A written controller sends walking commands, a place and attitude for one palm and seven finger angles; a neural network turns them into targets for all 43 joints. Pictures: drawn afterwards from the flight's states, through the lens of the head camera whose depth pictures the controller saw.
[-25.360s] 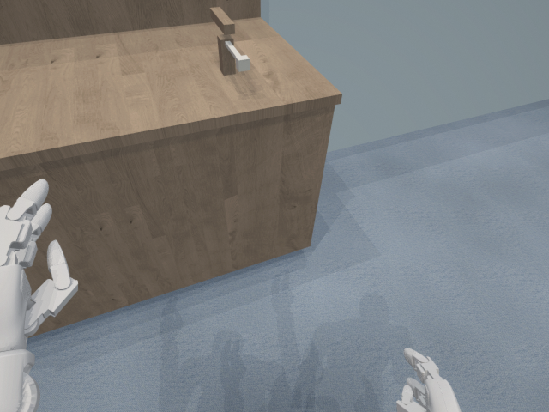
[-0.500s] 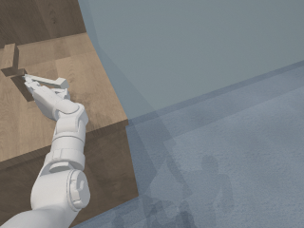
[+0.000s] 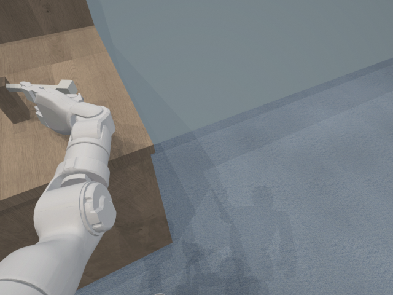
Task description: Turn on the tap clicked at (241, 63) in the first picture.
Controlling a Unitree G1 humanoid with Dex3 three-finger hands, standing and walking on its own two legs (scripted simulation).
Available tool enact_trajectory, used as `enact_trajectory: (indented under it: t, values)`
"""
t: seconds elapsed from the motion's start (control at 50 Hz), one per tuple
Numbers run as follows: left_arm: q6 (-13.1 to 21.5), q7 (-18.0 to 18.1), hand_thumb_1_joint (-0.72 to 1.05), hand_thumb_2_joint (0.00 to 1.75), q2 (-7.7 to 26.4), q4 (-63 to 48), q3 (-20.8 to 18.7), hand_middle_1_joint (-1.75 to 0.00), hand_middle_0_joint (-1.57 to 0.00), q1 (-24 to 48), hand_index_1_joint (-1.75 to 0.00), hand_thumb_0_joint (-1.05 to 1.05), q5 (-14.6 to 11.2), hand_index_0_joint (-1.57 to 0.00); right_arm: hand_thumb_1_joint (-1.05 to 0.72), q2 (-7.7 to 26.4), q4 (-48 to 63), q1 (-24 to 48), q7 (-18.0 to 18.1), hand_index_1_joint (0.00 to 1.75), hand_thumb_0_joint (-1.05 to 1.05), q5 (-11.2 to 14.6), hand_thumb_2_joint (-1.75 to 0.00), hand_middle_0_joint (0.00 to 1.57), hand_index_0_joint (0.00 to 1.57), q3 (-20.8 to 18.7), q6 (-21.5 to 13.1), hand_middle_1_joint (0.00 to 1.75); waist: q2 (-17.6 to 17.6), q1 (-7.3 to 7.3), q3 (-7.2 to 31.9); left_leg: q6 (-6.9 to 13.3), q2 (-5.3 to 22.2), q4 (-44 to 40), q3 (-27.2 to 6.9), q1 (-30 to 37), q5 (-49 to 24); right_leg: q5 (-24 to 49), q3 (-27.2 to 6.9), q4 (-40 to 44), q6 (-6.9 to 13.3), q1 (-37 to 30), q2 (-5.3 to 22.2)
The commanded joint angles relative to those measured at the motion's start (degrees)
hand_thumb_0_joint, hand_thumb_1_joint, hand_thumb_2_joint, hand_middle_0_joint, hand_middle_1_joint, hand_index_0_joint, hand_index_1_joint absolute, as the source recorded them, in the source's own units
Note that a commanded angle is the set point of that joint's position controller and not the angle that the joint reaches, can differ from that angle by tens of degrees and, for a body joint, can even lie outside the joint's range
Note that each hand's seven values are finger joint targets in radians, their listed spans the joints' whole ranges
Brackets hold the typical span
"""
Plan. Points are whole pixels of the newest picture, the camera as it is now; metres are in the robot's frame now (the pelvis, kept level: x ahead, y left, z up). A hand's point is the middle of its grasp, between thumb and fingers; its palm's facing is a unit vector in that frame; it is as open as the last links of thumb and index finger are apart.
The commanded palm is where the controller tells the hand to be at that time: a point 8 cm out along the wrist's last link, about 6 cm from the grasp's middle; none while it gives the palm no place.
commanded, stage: push the lever round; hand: left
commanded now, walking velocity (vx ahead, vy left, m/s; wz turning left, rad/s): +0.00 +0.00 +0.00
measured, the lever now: (67, 89) +0.52 +0.24 +0.16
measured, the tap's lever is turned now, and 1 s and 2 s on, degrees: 61 79 79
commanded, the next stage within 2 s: lift the hand up off the lever in 0.36 s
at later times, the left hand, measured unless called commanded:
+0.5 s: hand (81, 86) +0.53 +0.22 +0.15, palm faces +0.82 -0.54 -0.16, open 7.9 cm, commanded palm +0.47 +0.24 +0.15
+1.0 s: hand (76, 85) +0.51 +0.22 +0.17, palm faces +0.83 -0.54 -0.13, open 7.8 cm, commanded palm +0.46 +0.23 +0.17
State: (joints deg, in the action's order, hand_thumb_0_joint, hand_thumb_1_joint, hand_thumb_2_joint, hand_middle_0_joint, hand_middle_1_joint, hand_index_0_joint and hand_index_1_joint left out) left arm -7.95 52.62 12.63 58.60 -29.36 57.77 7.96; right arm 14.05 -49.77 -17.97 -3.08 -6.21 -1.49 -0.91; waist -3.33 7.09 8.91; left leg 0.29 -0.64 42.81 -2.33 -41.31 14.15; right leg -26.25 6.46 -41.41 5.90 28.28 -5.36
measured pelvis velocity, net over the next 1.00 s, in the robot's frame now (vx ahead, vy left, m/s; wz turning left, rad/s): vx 0.03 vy -0.01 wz -0.01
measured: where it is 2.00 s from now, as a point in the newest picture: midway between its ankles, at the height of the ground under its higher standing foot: outside the picture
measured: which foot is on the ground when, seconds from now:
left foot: down 0.00-1.00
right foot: down 0.00-1.00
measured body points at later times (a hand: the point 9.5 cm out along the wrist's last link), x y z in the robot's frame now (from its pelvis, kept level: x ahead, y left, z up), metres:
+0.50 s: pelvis +0.02 -0.01 +0.00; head +0.07 -0.02 +0.45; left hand +0.48 +0.24 +0.16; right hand +0.00 -0.27 -0.14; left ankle +0.07 +0.12 -0.71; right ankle -0.06 -0.05 -0.71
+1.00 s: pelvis +0.03 -0.01 +0.01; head +0.06 -0.03 +0.46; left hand +0.47 +0.24 +0.18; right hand +0.07 -0.27 -0.13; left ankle +0.07 +0.12 -0.71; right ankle -0.06 -0.05 -0.70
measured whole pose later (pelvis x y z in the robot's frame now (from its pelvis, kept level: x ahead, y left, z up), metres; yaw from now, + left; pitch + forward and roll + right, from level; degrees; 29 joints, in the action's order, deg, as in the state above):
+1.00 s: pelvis +0.03 -0.01 +0.01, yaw -1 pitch +12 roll +1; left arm -12.0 48.0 14.1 52.6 -32.6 53.7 7.2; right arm 14.4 -47.0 -17.8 -3.0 -4.8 -1.4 -0.5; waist -2.9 6.6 9.7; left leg -0.3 -0.5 39.3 -1.2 -35.1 15.8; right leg -26.4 5.1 -37.1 5.2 22.2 -5.3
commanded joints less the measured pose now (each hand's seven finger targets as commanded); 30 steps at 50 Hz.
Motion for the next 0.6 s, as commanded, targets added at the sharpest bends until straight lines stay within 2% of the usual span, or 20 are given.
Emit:
enact_trajectory:
  t: [0.0, 0.02, 0.06, 0.1, 0.12, 0.14, 0.28, 0.32, 0.38, 0.4, 0.42, 0.44, 0.5, 0.56, 0.58]
  values:
    - [2.8, -0.16, 0.9, 0.9, 14.32, -9.38, 1.53, -0.15, -0.15, 31.91, -0.15, 0.0, 3.09, -0.15, -0.9, 8.25, 3.82, -4.04, 0.37, 0.3, 0.0, 0.05, -0.9, 0.2, 0.2, -2.4, -1.58, 0.3, 2.01, 2.21, 18.07, 2.79, 1.18, -0.82, -2.27, 17.13, -8.41, 26.03, -6.03, 7.19, -7.47, 1.3, 5.19]
    - [2.68, -0.15, 0.9, 0.9, 16.67, -8.67, -0.55, -0.15, -0.15, 30.79, -0.15, 0.0, 3.49, -0.15, -0.9, 8.53, 3.84, -4.54, 0.38, 0.3, 0.0, -0.17, -0.9, 0.2, 0.2, -2.56, -1.5, 0.3, 1.99, 1.65, 18.47, 2.87, 0.89, -0.58, -2.18, 16.26, -8.67, 27.3, -6.3, 7.09, -7.53, 0.39, 5.18]
    - [3.01, -0.44, 0.9, 0.9, 16.2, -10.34, 0.12, -0.15, -0.15, 31.03, -0.15, 0.0, 3.72, -0.15, -0.9, 8.23, 4.59, -5.12, 0.23, 0.3, 0.0, 0.11, -0.9, 0.2, 0.2, -2.59, -1.39, 0.3, 1.42, 1.72, 20.87, 2.91, 1.06, -0.17, -1.61, 16.97, -10.64, 30.98, -6.38, 6.42, -7.8, -1.1, 5.4]
    - [2.77, -0.9, 0.9, 0.9, 15.6, -8.42, 0.36, -0.15, -0.15, 29.03, -0.15, 0.0, 3.85, -0.15, -0.9, 8.17, 4.92, -5.65, 0.0, 0.3, 0.0, 0.18, -0.9, 0.2, 0.2, -2.45, -1.34, 0.3, 2.62, 1.86, 19.39, 2.99, 1.02, -0.12, -1.33, 15.89, -10.83, 32.61, -6.22, 6.45, -8.11, -1.48, 5.43]
    - [2.56, -1.13, 0.9, 0.9, 17.72, -7.15, -1.41, -0.15, -0.15, 27.85, -0.15, 0.0, 3.89, -0.15, -0.9, 8.61, 4.75, -6.06, 0.05, 0.3, 0.0, 0.1, -0.9, 0.2, 0.2, -2.55, -1.23, 0.3, 2.7, 1.64, 18.82, 3.0, 0.88, -0.01, -1.46, 14.55, -10.12, 32.57, -6.51, 6.54, -8.14, -1.84, 5.52]
    - [2.59, -1.44, 0.9, 0.9, 17.77, -7.07, -0.91, -0.15, -0.15, 28.43, -0.15, 0.0, 3.86, -0.15, -0.9, 8.6, 5.02, -6.29, 0.06, 0.3, 0.0, 0.36, -0.9, 0.2, 0.2, -2.41, -1.25, 0.3, 3.6, 2.17, 17.79, 3.09, 1.05, -0.15, -1.23, 13.54, -9.76, 33.45, -6.64, 6.51, -8.46, -2.09, 5.8]
    - [3.26, -2.73, 0.9, 0.9, 21.03, -7.58, -2.86, -0.15, -0.15, 28.0, -0.15, 0.0, 3.22, -0.15, -0.9, 9.02, 5.5, -7.78, -0.01, 0.3, 0.0, 0.89, -0.9, 0.2, 0.2, -2.64, -1.24, 0.3, 3.07, 2.04, 18.65, 3.19, 0.96, 0.06, -0.83, 13.22, -10.36, 37.92, -7.33, 6.73, -9.19, -4.49, 6.3]
    - [3.22, -3.04, 0.9, 0.9, 20.16, -8.26, -2.25, -0.15, -0.15, 27.95, -0.15, 0.0, 3.22, -0.15, -0.9, 8.96, 5.56, -7.97, -0.11, 0.3, 0.0, 0.74, -0.9, 0.2, 0.2, -2.69, -1.1, 0.3, 0.96, 1.95, 19.19, 3.11, 0.82, 0.24, -0.67, 14.68, -11.85, 38.78, -6.97, 6.57, -8.89, -4.12, 6.04]
    - [3.05, -3.48, 0.9, 0.9, 20.8, -7.03, -2.43, -0.15, -0.15, 27.21, -0.15, 0.0, 3.18, -0.15, -0.9, 9.22, 5.66, -8.76, -0.25, 0.3, 0.0, 0.93, -0.9, 0.2, 0.2, -2.59, -0.96, 0.3, 2.29, 2.23, 18.47, 3.12, 0.98, 0.26, -0.57, 14.3, -12.52, 40.24, -6.71, 6.32, -9.12, -4.41, 6.13]
    - [2.9, -3.71, 0.9, 0.9, 19.82, -7.12, -1.51, -0.15, -0.15, 27.42, -0.15, 0.0, 3.03, -0.15, -0.9, 9.23, 5.73, -8.5, -0.29, 0.3, 0.0, 0.97, -0.9, 0.2, 0.2, -2.57, -1.02, 0.3, 2.78, 2.57, 17.98, 3.24, 0.82, 0.49, -0.41, 13.99, -12.44, 41.54, -6.91, 6.45, -9.39, -4.31, 6.19]
    - [3.06, -3.72, 0.9, 0.9, 21.45, -7.56, -2.65, -0.15, -0.15, 28.61, -0.15, 0.0, 3.13, -0.15, -0.9, 9.5, 5.61, -8.88, -0.21, 0.3, 0.0, 0.99, -0.9, 0.2, 0.2, -2.76, -0.9, 0.3, 1.86, 2.58, 18.64, 3.18, 0.88, 0.36, -0.67, 14.47, -12.82, 40.66, -6.62, 6.32, -9.04, -4.43, 6.14]
    - [3.03, -3.95, 0.9, 0.9, 19.85, -7.53, -0.89, -0.15, -0.15, 29.67, -0.15, 0.0, 3.09, -0.15, -0.9, 9.31, 5.59, -8.76, -0.24, 0.3, 0.0, 1.09, -0.9, 0.2, 0.2, -2.66, -1.0, 0.3, 1.32, 3.07, 18.18, 3.25, 1.04, 0.44, -0.57, 15.27, -13.16, 40.49, -6.65, 6.44, -9.13, -3.3, 6.02]
    - [3.64, -3.92, 0.9, 0.9, 19.65, -9.83, -1.44, -0.15, -0.15, 28.52, -0.15, 0.0, 2.49, -0.15, -0.9, 9.28, 5.89, -9.0, -0.38, 0.3, 0.0, 1.07, -0.9, 0.2, 0.2, -2.8, -1.07, 0.3, 0.72, 2.33, 20.81, 3.13, 0.96, 0.51, -0.37, 17.84, -15.65, 42.92, -6.42, 6.22, -9.04, -4.61, 5.8]
    - [3.65, -4.11, 0.9, 0.9, 16.57, -12.57, 0.29, -0.15, -0.15, 27.42, -0.15, 0.0, 2.08, -0.15, -0.9, 8.91, 6.19, -8.72, -0.72, 0.3, 0.0, 1.18, -0.9, 0.2, 0.2, -2.89, -0.86, 0.3, -1.06, 1.84, 21.93, 2.88, 1.0, 0.48, -0.41, 21.49, -19.2, 44.11, -5.64, 5.96, -8.52, -4.47, 5.16]
    - [3.36, -3.99, 0.9, 0.9, 17.36, -12.4, -0.75, -0.15, -0.15, 25.77, -0.15, 0.0, 2.07, -0.15, -0.9, 8.94, 6.3, -8.72, -0.69, 0.3, 0.0, 1.23, -0.9, 0.2, 0.2, -3.03, -0.73, 0.3, 0.33, 1.59, 21.94, 2.87, 0.98, 0.47, -0.49, 20.97, -19.07, 44.09, -5.51, 5.97, -8.55, -5.24, 5.13]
